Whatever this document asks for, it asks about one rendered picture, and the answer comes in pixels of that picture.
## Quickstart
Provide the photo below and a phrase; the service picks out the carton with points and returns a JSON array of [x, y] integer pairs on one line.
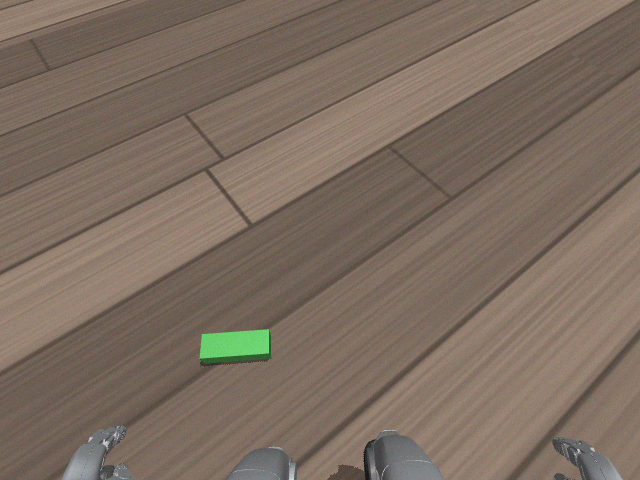
[[235, 346]]

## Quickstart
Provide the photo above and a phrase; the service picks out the left robot hand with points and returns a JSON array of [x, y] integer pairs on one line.
[[87, 462]]

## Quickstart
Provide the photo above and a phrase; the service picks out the right robot hand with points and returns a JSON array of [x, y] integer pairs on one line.
[[592, 466]]

